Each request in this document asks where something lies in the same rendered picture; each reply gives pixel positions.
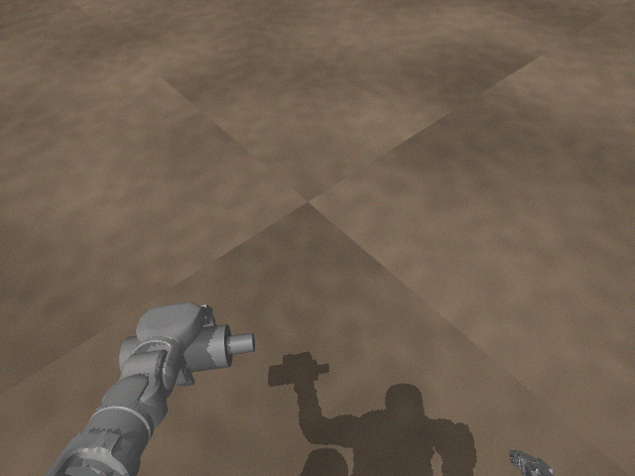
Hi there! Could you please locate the left robot hand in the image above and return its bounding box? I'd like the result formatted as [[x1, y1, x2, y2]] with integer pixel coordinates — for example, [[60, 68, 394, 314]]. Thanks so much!
[[136, 302, 216, 387]]

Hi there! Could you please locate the right robot hand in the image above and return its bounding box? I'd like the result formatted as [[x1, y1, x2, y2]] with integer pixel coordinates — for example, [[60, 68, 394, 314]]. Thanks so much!
[[510, 450, 554, 476]]

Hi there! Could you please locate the bottle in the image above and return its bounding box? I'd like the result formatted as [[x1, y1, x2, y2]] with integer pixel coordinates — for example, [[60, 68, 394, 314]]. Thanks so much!
[[119, 324, 255, 372]]

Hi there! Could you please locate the left robot arm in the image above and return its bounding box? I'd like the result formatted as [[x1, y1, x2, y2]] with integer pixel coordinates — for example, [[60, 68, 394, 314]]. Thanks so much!
[[44, 336, 184, 476]]

